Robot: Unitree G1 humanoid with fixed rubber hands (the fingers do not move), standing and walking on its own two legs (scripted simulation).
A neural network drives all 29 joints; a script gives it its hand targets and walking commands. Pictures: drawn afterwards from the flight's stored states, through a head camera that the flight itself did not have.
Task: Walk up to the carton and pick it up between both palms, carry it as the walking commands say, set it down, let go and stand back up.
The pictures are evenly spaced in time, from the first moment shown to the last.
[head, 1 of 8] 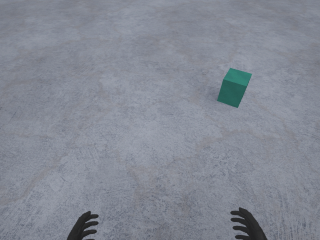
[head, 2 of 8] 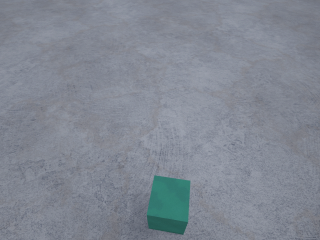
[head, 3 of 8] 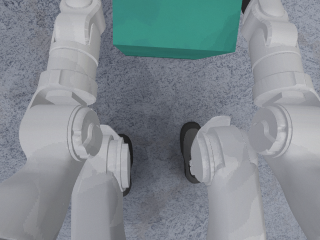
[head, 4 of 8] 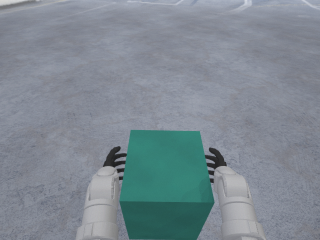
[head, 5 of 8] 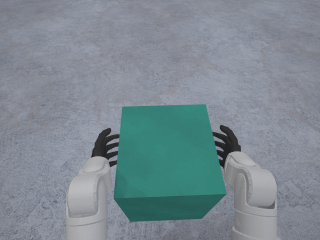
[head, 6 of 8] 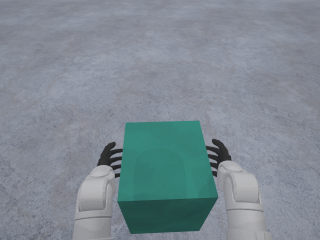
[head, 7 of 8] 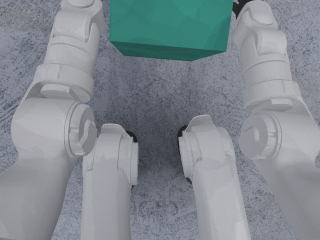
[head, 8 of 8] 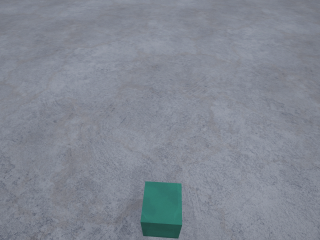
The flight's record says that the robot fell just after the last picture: no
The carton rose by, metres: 0.69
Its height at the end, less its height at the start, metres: +0.00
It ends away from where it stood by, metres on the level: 2.25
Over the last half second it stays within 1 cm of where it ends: yes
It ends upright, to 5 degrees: yes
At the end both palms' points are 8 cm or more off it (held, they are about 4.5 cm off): yes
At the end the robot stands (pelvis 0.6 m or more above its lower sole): yes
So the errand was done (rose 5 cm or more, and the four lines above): yes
